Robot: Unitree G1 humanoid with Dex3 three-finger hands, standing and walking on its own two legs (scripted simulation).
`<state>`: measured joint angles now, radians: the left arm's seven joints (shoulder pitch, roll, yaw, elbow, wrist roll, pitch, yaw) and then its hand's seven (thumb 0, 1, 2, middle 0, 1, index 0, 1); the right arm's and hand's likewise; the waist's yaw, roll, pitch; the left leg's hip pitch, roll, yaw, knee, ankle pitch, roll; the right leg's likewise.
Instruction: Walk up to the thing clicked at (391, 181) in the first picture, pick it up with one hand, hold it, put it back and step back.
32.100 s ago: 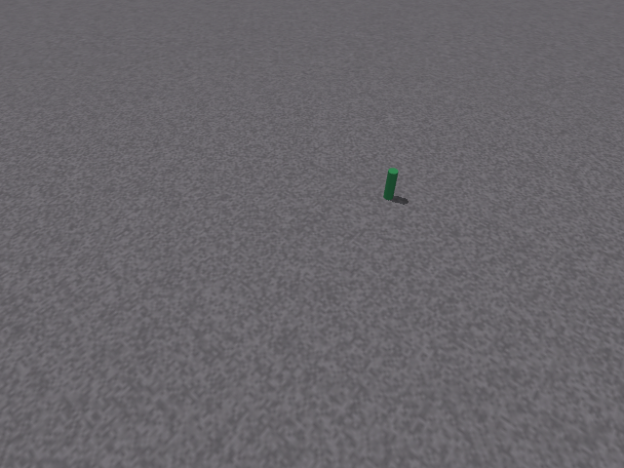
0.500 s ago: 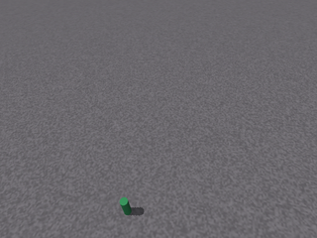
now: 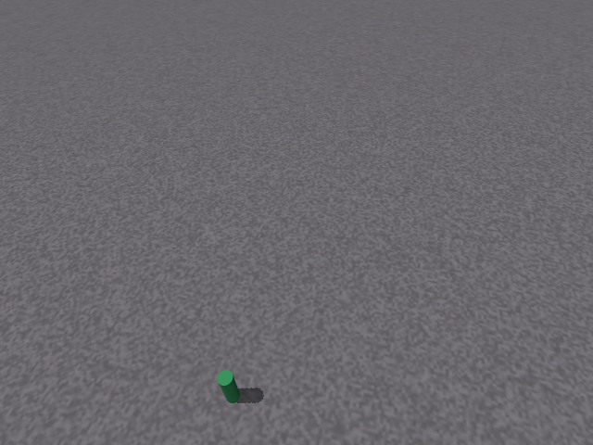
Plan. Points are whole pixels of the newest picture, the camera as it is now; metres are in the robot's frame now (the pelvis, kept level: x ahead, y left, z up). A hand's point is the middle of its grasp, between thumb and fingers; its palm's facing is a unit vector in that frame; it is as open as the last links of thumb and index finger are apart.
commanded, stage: stand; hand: left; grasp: from the side
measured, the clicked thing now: (229, 387) +0.46 +0.25 -0.70
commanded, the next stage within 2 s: step back in 0.58 s
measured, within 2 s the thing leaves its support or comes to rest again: neither
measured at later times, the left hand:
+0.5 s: hand out of the picture +0.07 +0.25 -0.16, palm faces -0.02 -0.94 -0.34, open 7.4 cm
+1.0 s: hand out of the picture +0.09 +0.32 -0.18, palm faces -0.04 -0.93 -0.37, open 7.4 cm
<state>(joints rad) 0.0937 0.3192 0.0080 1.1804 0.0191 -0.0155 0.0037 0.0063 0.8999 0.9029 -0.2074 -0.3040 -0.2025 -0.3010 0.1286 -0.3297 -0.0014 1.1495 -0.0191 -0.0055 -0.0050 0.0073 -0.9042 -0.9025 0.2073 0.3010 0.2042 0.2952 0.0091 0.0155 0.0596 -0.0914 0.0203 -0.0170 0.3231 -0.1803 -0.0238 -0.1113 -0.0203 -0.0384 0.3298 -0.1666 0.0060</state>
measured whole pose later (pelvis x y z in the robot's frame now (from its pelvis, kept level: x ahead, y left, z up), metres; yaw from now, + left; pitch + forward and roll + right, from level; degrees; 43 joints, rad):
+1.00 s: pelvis -0.06 +0.06 -0.02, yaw -2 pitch -2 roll -1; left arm 0.02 0.41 0.07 0.91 0.01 0.06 0.04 0.01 0.90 0.90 -0.21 -0.30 -0.20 -0.30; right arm 0.15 -0.35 -0.06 0.96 -0.04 0.03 0.00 0.01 -0.90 -0.90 0.21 0.30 0.20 0.30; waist -0.01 -0.07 0.20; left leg -0.28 -0.03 0.00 0.61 -0.31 0.05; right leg -0.49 0.11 0.19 1.06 -0.51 -0.02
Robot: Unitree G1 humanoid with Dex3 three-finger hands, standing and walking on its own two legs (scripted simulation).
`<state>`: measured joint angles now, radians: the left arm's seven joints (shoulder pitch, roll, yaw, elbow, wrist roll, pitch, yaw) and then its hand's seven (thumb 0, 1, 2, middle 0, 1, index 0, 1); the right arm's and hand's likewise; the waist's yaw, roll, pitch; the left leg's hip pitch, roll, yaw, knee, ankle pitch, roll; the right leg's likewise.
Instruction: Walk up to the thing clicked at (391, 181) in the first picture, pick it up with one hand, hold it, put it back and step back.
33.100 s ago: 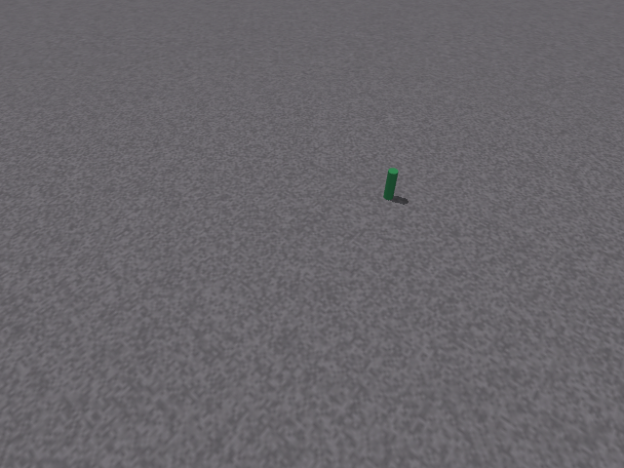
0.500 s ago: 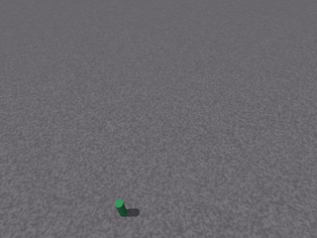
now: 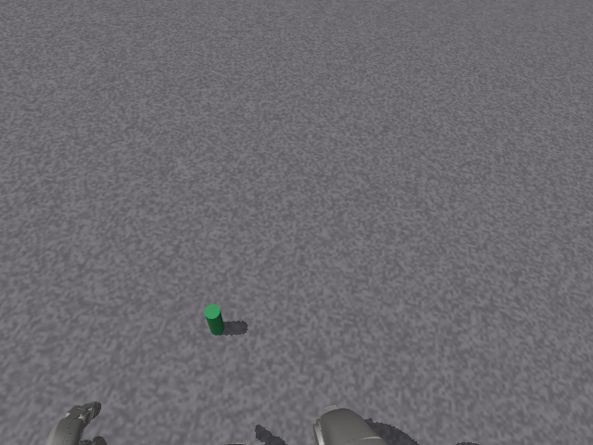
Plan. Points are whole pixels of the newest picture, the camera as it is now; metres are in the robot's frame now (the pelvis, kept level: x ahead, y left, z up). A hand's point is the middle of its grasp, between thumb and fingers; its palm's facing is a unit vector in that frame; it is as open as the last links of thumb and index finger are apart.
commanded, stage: step back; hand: left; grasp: from the side
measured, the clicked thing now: (215, 320) +0.52 +0.21 -0.68
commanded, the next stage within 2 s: none
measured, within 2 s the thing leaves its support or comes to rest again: neither
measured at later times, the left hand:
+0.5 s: hand out of the picture +0.00 +0.24 -0.14, palm faces -0.07 -0.92 -0.39, open 7.4 cm
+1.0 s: hand out of the picture -0.16 +0.25 -0.16, palm faces -0.09 -0.92 -0.38, open 7.4 cm
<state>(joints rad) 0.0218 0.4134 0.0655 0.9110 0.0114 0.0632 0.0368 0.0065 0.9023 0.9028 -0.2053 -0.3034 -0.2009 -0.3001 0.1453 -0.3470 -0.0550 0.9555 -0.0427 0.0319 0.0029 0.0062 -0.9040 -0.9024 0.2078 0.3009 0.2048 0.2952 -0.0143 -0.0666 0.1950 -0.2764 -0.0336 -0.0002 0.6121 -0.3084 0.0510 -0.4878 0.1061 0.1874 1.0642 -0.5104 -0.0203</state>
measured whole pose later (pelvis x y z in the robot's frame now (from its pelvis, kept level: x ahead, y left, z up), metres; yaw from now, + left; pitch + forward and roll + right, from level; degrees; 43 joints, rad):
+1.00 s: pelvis -0.27 -0.02 -0.01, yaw -6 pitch -2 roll -1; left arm 0.18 0.41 0.09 0.83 0.02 0.06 0.00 0.01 0.90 0.90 -0.21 -0.30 -0.20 -0.30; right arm 0.11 -0.37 -0.04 0.78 -0.03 0.01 -0.01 0.01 -0.90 -0.90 0.21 0.30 0.21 0.30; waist 0.02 -0.02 0.18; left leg -0.41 0.06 0.00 0.64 -0.20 0.00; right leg -0.29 0.03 0.09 0.84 -0.47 0.01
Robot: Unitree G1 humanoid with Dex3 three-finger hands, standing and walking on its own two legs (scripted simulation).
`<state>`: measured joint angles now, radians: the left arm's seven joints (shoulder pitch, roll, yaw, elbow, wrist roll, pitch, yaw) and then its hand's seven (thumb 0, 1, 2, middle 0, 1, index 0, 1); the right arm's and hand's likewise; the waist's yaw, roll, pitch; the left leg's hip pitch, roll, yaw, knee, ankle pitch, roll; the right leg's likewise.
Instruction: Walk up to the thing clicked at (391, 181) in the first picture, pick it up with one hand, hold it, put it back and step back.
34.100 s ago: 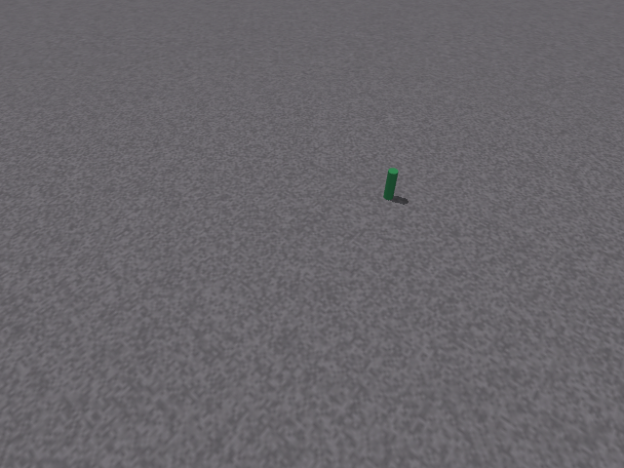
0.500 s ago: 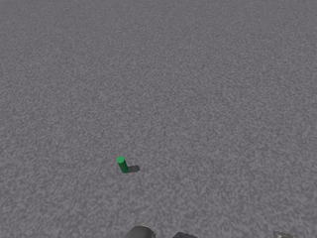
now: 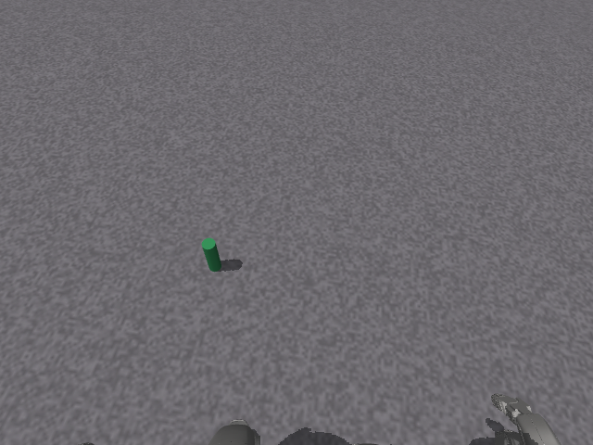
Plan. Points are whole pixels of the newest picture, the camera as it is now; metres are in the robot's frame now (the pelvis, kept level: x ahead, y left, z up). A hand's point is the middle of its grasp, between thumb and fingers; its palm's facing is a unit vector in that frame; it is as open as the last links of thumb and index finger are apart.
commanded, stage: step back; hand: left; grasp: from the side
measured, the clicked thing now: (212, 255) +0.76 +0.30 -0.68
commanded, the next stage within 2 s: stand in 1.86 s
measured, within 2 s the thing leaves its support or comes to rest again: neither
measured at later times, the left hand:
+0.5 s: hand out of the picture -0.06 +0.25 -0.14, palm faces +0.08 -0.92 -0.37, open 7.4 cm
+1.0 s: hand out of the picture -0.27 +0.21 -0.13, palm faces +0.15 -0.89 -0.43, open 7.4 cm
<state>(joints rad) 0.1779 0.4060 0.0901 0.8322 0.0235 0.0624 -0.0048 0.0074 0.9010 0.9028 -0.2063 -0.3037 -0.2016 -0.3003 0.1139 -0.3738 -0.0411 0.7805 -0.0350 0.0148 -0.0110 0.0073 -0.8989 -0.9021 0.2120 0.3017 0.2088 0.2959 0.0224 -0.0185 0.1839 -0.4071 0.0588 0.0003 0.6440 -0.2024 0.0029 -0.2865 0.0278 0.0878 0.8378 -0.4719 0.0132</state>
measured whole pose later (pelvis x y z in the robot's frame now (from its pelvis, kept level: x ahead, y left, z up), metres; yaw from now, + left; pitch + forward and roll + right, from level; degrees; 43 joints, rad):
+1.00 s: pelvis -0.30 -0.08 +0.00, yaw +8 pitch -3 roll +1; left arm 0.21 0.39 0.07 0.90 0.05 0.00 -0.01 0.01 0.90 0.90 -0.21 -0.30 -0.21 -0.30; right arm 0.24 -0.40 -0.05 0.96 -0.03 0.04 0.01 0.01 -0.90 -0.90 0.21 0.30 0.20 0.30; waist 0.04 0.02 0.09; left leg -0.26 -0.02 -0.04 0.68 -0.46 0.00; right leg -0.32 -0.05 -0.07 0.70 -0.33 -0.02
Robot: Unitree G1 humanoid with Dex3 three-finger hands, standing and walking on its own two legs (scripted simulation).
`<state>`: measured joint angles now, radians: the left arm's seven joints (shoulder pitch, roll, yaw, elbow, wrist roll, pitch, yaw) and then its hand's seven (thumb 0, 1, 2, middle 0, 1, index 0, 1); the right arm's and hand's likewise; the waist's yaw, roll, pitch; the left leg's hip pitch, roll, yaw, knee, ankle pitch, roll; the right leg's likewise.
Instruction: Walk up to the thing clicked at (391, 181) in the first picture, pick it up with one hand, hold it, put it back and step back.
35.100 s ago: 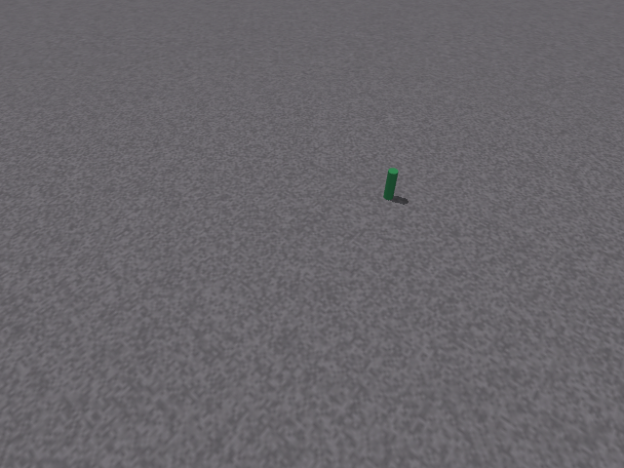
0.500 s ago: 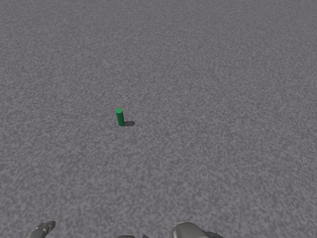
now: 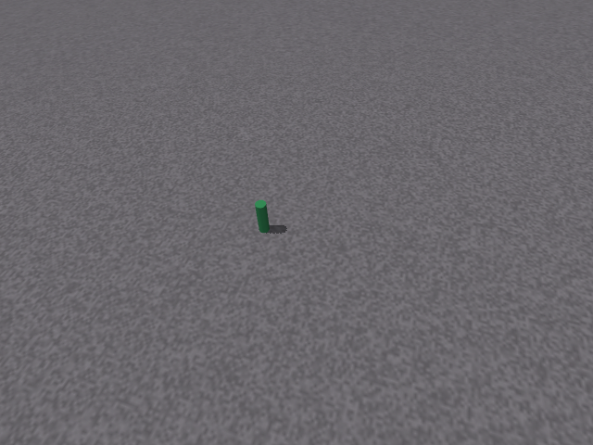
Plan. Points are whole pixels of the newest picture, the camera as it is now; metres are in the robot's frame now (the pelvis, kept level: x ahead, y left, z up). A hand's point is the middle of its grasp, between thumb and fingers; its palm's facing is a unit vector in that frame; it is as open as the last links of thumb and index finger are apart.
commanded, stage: step back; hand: left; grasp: from the side
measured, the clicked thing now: (262, 217) +1.11 +0.22 -0.67
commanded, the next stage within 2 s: stand in 0.86 s
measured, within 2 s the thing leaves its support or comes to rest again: neither
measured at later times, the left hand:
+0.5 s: hand out of the picture +0.07 +0.27 -0.14, palm faces +0.01 -0.93 -0.36, open 7.4 cm
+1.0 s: hand out of the picture +0.17 +0.27 -0.13, palm faces -0.05 -0.94 -0.34, open 7.4 cm
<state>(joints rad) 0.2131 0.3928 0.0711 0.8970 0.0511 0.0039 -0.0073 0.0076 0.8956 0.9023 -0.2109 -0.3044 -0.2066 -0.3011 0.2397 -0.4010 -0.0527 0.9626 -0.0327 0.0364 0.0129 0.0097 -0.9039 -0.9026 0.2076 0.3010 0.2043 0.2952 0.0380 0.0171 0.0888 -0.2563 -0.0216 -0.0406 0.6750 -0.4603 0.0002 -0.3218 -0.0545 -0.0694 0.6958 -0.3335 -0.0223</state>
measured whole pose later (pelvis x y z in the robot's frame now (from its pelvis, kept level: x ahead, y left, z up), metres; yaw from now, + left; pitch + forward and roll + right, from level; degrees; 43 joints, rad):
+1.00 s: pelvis +0.04 +0.02 +0.02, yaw -2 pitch -2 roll +0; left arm 0.05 0.36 0.00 1.09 0.01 -0.02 0.00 0.01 0.90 0.90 -0.21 -0.30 -0.20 -0.30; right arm 0.03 -0.33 -0.01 1.09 -0.01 -0.02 0.01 0.01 -0.90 -0.90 0.21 0.30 0.21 0.30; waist 0.00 0.00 0.07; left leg -0.15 0.01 0.03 0.41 -0.22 0.00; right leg -0.12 -0.03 0.02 0.39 -0.24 0.03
